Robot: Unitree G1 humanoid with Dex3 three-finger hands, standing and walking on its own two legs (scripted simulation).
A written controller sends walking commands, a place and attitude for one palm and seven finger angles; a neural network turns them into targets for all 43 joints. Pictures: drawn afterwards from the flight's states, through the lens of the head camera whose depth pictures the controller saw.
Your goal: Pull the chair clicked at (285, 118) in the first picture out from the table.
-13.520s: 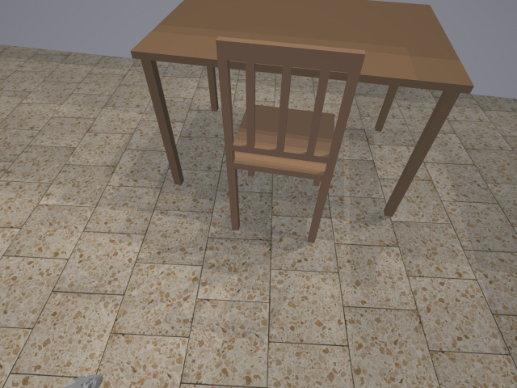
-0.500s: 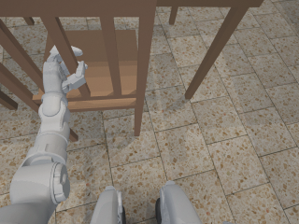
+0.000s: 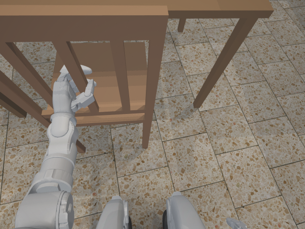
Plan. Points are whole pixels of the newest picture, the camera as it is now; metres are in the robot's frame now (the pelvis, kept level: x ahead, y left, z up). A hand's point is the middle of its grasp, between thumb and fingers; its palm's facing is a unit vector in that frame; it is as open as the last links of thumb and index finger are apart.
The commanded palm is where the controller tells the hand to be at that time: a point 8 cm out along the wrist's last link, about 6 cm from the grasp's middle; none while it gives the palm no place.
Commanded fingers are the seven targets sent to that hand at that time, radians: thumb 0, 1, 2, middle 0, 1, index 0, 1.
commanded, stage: hook a spindle and tug to test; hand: left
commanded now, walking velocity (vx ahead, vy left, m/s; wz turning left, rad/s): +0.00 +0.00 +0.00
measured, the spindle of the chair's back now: (82, 83) +0.48 +0.17 +0.02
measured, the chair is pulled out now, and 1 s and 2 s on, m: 0.02 0.14 0.21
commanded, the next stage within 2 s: step backward, pulling the chair out in 0.06 s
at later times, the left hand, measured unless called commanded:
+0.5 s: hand (94, 97) +0.43 +0.13 +0.04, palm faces +0.02 -0.99 -0.13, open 5.6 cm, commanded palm +0.42 +0.18 +0.04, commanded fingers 0.00 0.90 0.90 -0.50 -1.45 -0.50 -1.45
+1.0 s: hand (104, 132) +0.34 +0.10 +0.04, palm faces -0.03 -0.99 -0.16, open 5.5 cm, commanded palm +0.34 +0.15 +0.04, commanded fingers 0.00 0.90 0.90 -0.50 -1.45 -0.50 -1.45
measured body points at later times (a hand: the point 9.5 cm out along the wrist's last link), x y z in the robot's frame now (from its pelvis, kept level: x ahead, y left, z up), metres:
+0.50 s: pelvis +0.02 +0.01 +0.09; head +0.14 +0.01 +0.53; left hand +0.42 +0.18 +0.05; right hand +0.08 -0.26 -0.04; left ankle -0.01 +0.10 -0.63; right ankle +0.01 -0.13 -0.62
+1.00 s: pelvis -0.05 -0.01 +0.10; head +0.06 -0.02 +0.53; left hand +0.34 +0.15 +0.05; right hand +0.02 -0.28 -0.04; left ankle -0.01 +0.10 -0.63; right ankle +0.01 -0.13 -0.63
